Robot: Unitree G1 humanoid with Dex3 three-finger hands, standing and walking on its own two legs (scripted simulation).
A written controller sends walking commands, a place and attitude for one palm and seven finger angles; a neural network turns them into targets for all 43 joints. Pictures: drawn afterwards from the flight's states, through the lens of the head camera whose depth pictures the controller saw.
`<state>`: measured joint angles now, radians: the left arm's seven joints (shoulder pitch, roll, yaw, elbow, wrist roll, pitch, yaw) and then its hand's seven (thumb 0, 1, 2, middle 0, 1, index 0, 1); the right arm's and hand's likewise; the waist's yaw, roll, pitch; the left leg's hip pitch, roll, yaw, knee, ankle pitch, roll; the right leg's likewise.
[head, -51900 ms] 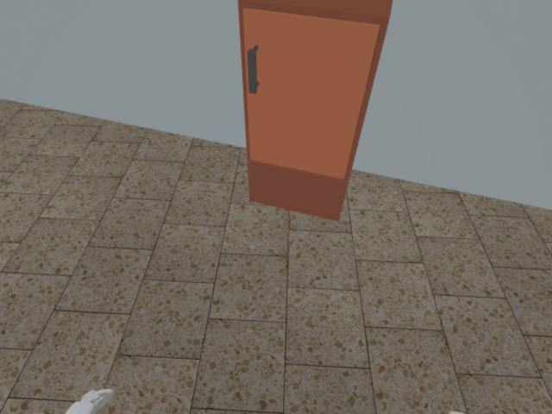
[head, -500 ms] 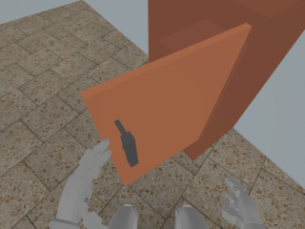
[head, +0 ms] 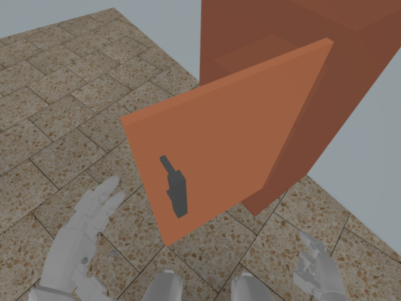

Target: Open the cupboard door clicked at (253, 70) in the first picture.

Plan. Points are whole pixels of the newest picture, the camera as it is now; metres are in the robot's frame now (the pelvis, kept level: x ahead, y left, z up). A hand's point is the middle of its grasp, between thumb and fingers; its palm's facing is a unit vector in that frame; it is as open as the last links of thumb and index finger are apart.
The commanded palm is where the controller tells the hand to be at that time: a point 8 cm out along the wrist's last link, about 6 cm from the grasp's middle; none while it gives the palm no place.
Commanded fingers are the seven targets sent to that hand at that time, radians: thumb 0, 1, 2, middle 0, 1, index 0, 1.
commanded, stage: draw the hand back to the body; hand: left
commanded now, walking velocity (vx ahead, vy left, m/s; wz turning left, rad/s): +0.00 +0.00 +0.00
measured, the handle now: (173, 188) +0.31 +0.08 +0.06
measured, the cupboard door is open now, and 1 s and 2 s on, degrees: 85 85 85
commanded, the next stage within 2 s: step back with the hand held close in 1.42 s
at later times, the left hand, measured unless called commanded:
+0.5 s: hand (49, 222) +0.20 +0.22 +0.16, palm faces +0.15 -0.94 -0.30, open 15.3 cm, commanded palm +0.17 +0.27 +0.19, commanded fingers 0.00 -0.01 0.51 -0.17 -0.30 -0.17 -0.30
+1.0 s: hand out of the picture +0.23 +0.26 +0.26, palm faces +0.43 -0.80 -0.42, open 9.6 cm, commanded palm +0.18 +0.30 +0.28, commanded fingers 0.00 0.87 0.88 -0.20 -0.30 -0.20 -0.30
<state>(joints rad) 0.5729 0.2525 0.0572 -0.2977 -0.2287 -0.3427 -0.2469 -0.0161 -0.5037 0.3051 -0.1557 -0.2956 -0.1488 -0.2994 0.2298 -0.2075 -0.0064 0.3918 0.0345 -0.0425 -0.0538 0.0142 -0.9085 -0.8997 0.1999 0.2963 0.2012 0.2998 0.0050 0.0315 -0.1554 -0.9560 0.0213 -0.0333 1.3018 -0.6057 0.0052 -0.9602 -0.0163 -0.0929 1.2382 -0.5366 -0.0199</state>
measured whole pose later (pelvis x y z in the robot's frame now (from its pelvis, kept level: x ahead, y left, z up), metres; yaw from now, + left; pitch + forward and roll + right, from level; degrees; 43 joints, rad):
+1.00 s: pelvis +0.04 +0.00 +0.11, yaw -1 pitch -3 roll -1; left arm 0.52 0.37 0.31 -0.47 -0.06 -0.02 0.13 0.00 0.52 0.75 -0.20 -0.30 -0.19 -0.30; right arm 0.23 -0.23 0.04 0.57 0.01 -0.12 -0.09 0.01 -0.91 -0.90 0.20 0.30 0.20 0.30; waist 0.06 0.06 -0.03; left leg -0.17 0.01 0.01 0.56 -0.35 0.01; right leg -0.19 -0.01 -0.05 0.53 -0.29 0.00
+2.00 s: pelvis -0.01 +0.02 +0.11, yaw -2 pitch -1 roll +0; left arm 0.57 0.44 0.43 -0.50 -0.04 -0.16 0.14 0.01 0.88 0.90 -0.22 -0.30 -0.21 -0.30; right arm 0.16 -0.22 -0.01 0.55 0.01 0.01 -0.08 0.01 -0.91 -0.90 0.20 0.30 0.20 0.30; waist 0.00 0.00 0.05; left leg -0.25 -0.01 0.06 0.49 -0.22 0.04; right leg -0.29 -0.02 -0.01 0.46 -0.15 0.02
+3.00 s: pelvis -0.24 +0.04 +0.12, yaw -1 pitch +1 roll -5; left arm 0.57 0.46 0.46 -0.66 -0.05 -0.20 0.15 0.01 0.88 0.90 -0.21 -0.30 -0.21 -0.30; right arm 0.13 -0.11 0.03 0.58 -0.01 -0.15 -0.02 0.01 -0.91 -0.90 0.20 0.30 0.21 0.30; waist 0.01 -0.05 0.04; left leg -0.36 0.10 0.11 0.43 -0.09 0.05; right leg -0.38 0.05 -0.02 0.96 -0.46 0.04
